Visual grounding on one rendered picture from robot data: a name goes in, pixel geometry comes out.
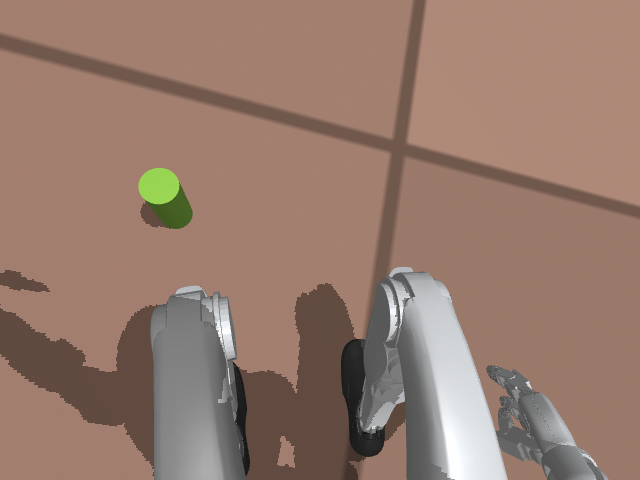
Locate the right robot foot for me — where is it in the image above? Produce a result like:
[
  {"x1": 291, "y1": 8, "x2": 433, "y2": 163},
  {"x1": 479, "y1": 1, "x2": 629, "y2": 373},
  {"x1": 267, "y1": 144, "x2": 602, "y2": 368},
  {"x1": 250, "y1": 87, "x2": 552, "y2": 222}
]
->
[{"x1": 341, "y1": 339, "x2": 385, "y2": 457}]

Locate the right robot arm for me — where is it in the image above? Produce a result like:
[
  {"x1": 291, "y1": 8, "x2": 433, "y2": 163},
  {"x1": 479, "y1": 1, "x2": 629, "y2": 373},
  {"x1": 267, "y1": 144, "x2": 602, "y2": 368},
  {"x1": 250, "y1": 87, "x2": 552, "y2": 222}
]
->
[{"x1": 541, "y1": 445, "x2": 609, "y2": 480}]

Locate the right robot hand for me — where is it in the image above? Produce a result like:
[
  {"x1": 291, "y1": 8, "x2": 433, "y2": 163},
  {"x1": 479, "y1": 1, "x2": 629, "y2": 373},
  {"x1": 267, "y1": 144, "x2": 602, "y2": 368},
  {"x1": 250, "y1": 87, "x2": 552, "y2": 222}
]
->
[{"x1": 486, "y1": 365, "x2": 577, "y2": 465}]

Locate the left robot foot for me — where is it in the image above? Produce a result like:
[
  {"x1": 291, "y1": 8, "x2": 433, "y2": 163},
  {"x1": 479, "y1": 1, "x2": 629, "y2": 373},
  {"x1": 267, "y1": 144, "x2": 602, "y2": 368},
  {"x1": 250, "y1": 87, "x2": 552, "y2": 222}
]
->
[{"x1": 233, "y1": 362, "x2": 250, "y2": 476}]

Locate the can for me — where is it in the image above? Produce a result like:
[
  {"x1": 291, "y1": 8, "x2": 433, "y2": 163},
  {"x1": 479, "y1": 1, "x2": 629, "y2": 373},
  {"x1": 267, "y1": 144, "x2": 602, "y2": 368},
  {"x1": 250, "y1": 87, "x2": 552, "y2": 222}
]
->
[{"x1": 138, "y1": 168, "x2": 193, "y2": 229}]

